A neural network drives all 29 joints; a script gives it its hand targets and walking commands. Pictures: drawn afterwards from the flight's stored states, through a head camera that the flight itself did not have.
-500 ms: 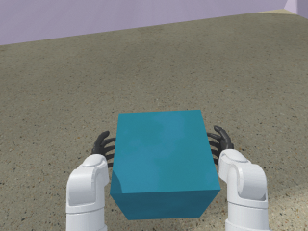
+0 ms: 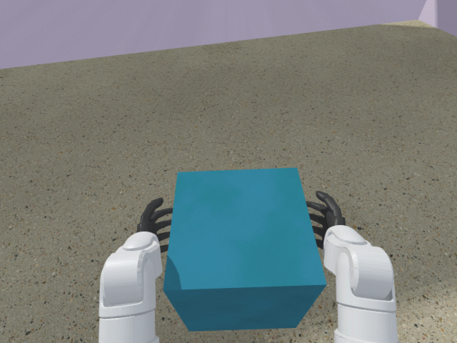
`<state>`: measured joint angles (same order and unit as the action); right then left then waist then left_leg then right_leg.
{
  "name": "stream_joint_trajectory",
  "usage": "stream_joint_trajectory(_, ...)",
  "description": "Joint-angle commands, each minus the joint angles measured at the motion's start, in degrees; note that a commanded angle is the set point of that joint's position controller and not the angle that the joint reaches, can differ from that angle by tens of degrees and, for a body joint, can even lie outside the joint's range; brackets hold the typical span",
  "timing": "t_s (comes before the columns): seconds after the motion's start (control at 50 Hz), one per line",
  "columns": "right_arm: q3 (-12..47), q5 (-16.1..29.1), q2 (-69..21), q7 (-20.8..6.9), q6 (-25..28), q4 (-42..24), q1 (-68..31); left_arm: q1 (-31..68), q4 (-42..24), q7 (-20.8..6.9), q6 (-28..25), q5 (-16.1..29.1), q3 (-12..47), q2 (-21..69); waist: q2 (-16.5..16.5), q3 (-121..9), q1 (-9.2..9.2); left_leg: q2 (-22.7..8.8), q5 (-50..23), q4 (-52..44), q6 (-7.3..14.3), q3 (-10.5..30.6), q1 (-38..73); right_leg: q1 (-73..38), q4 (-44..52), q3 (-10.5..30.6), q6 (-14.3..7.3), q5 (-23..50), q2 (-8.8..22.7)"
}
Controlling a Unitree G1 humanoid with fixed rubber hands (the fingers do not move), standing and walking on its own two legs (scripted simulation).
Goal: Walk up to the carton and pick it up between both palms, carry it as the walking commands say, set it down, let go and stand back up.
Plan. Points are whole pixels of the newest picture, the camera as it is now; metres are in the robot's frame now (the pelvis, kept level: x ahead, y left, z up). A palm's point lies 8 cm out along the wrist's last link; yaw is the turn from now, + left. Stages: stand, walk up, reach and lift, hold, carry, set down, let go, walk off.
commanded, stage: carry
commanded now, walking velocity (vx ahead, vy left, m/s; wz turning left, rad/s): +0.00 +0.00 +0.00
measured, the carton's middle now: (240, 254) +0.28 +0.00 +0.00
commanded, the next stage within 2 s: hold in 0.86 s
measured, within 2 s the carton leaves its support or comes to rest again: neither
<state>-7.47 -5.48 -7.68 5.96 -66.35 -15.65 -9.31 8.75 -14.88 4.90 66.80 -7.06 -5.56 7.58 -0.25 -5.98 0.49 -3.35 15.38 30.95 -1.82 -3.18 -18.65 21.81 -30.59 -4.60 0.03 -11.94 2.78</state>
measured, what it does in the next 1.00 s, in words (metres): stands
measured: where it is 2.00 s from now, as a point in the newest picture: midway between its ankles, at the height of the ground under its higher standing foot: outside the picture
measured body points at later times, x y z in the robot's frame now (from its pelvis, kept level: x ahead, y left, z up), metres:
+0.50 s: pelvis +0.01 +0.00 +0.00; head +0.00 +0.00 +0.45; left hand +0.28 +0.16 +0.07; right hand +0.29 -0.15 +0.07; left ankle +0.00 +0.14 -0.73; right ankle +0.04 -0.12 -0.73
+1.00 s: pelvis +0.00 +0.00 +0.01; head +0.00 +0.00 +0.46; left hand +0.29 +0.15 +0.02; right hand +0.29 -0.15 +0.02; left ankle +0.00 +0.14 -0.73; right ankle +0.04 -0.12 -0.73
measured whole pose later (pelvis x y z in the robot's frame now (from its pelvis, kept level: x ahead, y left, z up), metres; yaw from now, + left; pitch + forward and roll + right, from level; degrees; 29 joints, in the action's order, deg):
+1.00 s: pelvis +0.00 +0.00 +0.01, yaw +0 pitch -2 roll +0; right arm -10.3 -13.9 -8.1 2.0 -48.8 7.6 -12.0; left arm 13.2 11.3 0.5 48.2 -15.4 -9.0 8.4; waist -0.1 0.6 1.1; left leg -2.0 14.4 26.7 -1.1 -1.7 -10.0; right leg 13.5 -26.6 -2.4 0.5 -10.8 2.1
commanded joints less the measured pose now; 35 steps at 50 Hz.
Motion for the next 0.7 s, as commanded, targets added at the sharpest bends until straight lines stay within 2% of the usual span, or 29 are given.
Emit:
stream_joint_trajectory(0.0,44.0,22.2,-53.2,-14.5,-0.2,-4.4,-28.4,27.0,-5.2,-13.3,-1.0,22.2,39.2,52.3,1.0,-14.4,0.13,-4.1,-8.9,-4.1,1.3,3.0,2.3,-9.1,3.9,5.6,-1.2,9.2,5.3)
stream_joint_trajectory(0.04,44.1,22.0,-53.0,-14.3,-0.2,-4.7,-28.0,26.3,-5.0,-13.5,-1.0,22.0,39.1,52.0,0.9,-14.2,0.16,-4.3,-9.5,-4.4,1.8,3.6,2.0,-9.0,3.4,5.0,-0.9,8.4,4.7)
stream_joint_trajectory(0.06,43.9,22.0,-52.9,-14.4,-0.1,-4.0,-28.3,25.8,-4.3,-13.6,-1.0,21.9,38.8,52.0,-0.4,-13.9,0.22,-4.4,-9.6,-4.4,1.6,3.3,1.9,-9.0,3.3,5.0,-1.0,8.3,4.9)
stream_joint_trajectory(0.12,44.0,21.5,-52.8,-14.4,-0.1,-3.2,-27.5,26.3,-4.4,-13.5,-1.1,21.6,38.6,51.6,0.9,-13.2,0.17,-4.1,-8.4,-4.4,1.6,3.4,1.6,-8.5,3.8,5.3,-1.0,7.5,5.0)
stream_joint_trajectory(0.16,43.7,21.1,-52.7,-14.4,0.0,-2.3,-27.0,26.3,-4.0,-13.5,-1.2,21.4,38.4,51.3,0.6,-13.1,0.20,-4.2,-8.4,-4.5,1.6,3.5,1.0,-9.2,3.6,4.8,-0.9,7.7,4.8)
stream_joint_trajectory(0.18,43.9,21.5,-52.7,-14.5,0.0,-3.9,-27.3,26.5,-5.1,-13.5,-1.2,22.0,39.5,51.7,0.2,-13.0,0.13,-4.0,-8.2,-4.5,1.6,3.4,0.9,-8.8,3.5,5.3,-0.9,7.8,4.9)
stream_joint_trajectory(0.28,42.5,20.1,-51.7,-14.5,0.3,-0.4,-26.9,25.9,-1.4,-13.5,-1.5,20.8,37.5,51.1,-0.1,-12.1,0.14,-4.3,-7.1,-4.7,1.9,3.9,0.8,-8.4,3.8,5.4,-0.9,6.2,4.9)
stream_joint_trajectory(0.32,43.3,20.9,-52.1,-14.4,0.6,-2.9,-27.2,26.4,-4.0,-13.5,-1.8,21.8,38.9,51.7,0.7,-13.1,0.04,-4.3,-8.5,-4.3,1.7,3.4,1.4,-8.9,3.5,5.3,-0.8,8.6,5.1)
stream_joint_trajectory(0.34,42.7,20.5,-52.3,-14.4,0.8,-1.9,-27.7,27.2,-3.2,-13.4,-1.9,21.6,38.1,51.7,-0.2,-13.1,0.15,-4.4,-8.7,-4.1,1.6,3.3,1.7,-8.9,3.3,5.3,-0.9,8.9,5.0)
stream_joint_trajectory(0.36,43.0,20.8,-52.6,-14.3,1.0,-2.8,-28.0,27.6,-4.1,-13.4,-2.1,21.9,38.4,51.8,0.9,-13.5,0.06,-4.2,-8.6,-4.0,1.5,3.2,1.6,-9.2,3.4,5.3,-0.9,9.2,5.1)
stream_joint_trajectory(0.38,42.9,21.0,-52.9,-14.3,0.9,-2.3,-27.7,27.4,-4.0,-13.4,-2.1,21.8,38.5,51.7,0.5,-13.6,0.06,-4.3,-9.3,-3.8,1.6,3.1,1.9,-9.3,3.3,5.2,-0.9,10.1,5.0)
stream_joint_trajectory(0.42,42.8,20.9,-52.9,-14.3,0.9,-2.6,-27.5,28.6,-5.2,-13.3,-2.2,22.3,39.0,51.8,-0.7,-12.6,0.15,-4.4,-8.3,-4.8,1.8,3.5,1.4,-8.7,3.1,4.9,-0.7,7.2,4.8)
stream_joint_trajectory(0.46,41.9,20.1,-52.0,-14.2,1.6,-1.3,-27.4,26.5,-2.5,-13.3,-2.6,20.8,37.7,51.0,0.3,-12.6,0.12,-4.1,-8.1,-4.1,1.5,3.2,1.7,-8.5,3.4,5.3,-0.8,7.7,4.9)
stream_joint_trajectory(0.48,42.6,20.5,-52.0,-14.2,1.6,-2.9,-27.3,25.8,-3.2,-13.2,-2.7,21.1,38.3,51.0,-0.3,-13.0,0.01,-4.3,-8.8,-4.3,1.6,3.2,2.0,-8.7,3.2,5.1,-0.7,8.1,4.9)
stream_joint_trajectory(0.5,43.0,20.9,-51.5,-14.0,1.4,-4.3,-27.9,26.2,-4.6,-13.2,-2.5,21.6,38.6,50.9,0.6,-13.8,-0.06,-4.2,-9.5,-3.9,1.6,3.1,2.7,-8.7,3.1,5.2,-0.6,9.0,4.9)
stream_joint_trajectory(0.52,41.2,19.3,-50.9,-13.9,1.7,-0.9,-25.7,25.4,-2.2,-13.1,-2.9,20.3,36.9,50.1,1.2,-13.8,0.00,-4.2,-9.7,-3.9,1.6,3.1,2.5,-8.6,3.2,5.1,-0.6,9.1,4.8)
stream_joint_trajectory(0.54,43.3,21.2,-51.7,-13.8,1.7,-5.0,-28.1,26.7,-5.5,-13.0,-2.8,21.8,38.4,50.6,1.2,-13.4,0.16,-4.3,-9.4,-4.0,1.6,3.3,2.2,-9.0,3.2,4.8,-0.7,8.7,4.8)
stream_joint_trajectory(0.56,41.5,19.8,-51.0,-13.8,1.9,-1.3,-27.4,25.8,-1.7,-13.0,-2.9,20.2,36.2,50.0,1.2,-13.4,0.25,-4.3,-9.5,-4.1,1.7,3.3,1.7,-9.4,3.1,4.8,-0.8,8.5,4.9)
stream_joint_trajectory(0.58,42.0,20.0,-50.6,-13.7,2.1,-3.0,-27.1,25.8,-3.9,-12.9,-3.2,20.7,37.3,49.9,0.1,-13.8,0.14,-4.4,-10.0,-3.7,1.6,3.1,2.0,-9.8,2.7,4.9,-0.8,9.8,4.9)
stream_joint_trajectory(0.6,41.2,19.5,-50.6,-13.6,2.2,-1.7,-27.0,26.3,-3.0,-12.8,-3.4,20.2,36.2,49.3,1.5,-13.6,0.22,-4.2,-9.4,-3.7,1.6,2.9,2.0,-9.3,2.8,5.2,-0.8,10.1,5.2)
stream_joint_trajectory(0.62,41.5,19.7,-50.1,-13.6,2.2,-2.0,-26.3,26.1,-3.5,-12.7,-3.4,20.5,36.8,49.4,1.0,-13.1,0.13,-4.3,-8.9,-4.0,1.5,2.9,2.0,-8.9,3.0,5.1,-0.7,9.1,4.9)
stream_joint_trajectory(0.64,38.9,17.9,-49.2,-13.5,2.7,1.8,-25.5,25.0,0.5,-12.7,-3.9,18.7,34.3,48.2,0.4,-13.2,0.13,-4.1,-8.3,-3.9,1.5,2.8,2.3,-8.7,3.0,5.2,-0.7,8.5,4.8)
stream_joint_trajectory(0.66,39.1,17.7,-49.3,-13.5,3.7,0.8,-26.1,24.7,0.2,-12.5,-4.6,18.4,34.2,48.2,0.0,-13.9,0.20,-4.2,-9.3,-3.8,1.4,2.6,2.5,-9.8,2.6,5.1,-0.8,9.8,5.2)
stream_joint_trajectory(0.68,41.4,19.8,-50.0,-13.3,3.2,-3.1,-26.5,26.3,-4.7,-12.3,-4.3,20.8,37.0,49.1,-0.3,-13.6,0.14,-4.5,-10.0,-3.9,1.5,2.7,2.7,-9.5,2.3,5.0,-0.7,10.2,5.1)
